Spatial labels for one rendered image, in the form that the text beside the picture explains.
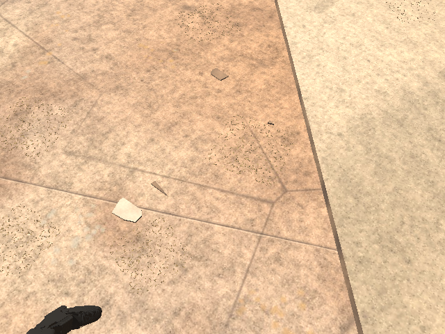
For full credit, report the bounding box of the left robot hand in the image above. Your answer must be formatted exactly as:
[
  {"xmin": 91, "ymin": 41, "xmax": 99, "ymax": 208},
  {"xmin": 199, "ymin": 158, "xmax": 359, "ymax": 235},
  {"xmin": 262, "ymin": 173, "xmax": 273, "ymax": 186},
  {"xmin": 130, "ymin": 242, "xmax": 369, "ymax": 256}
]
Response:
[{"xmin": 26, "ymin": 305, "xmax": 102, "ymax": 334}]

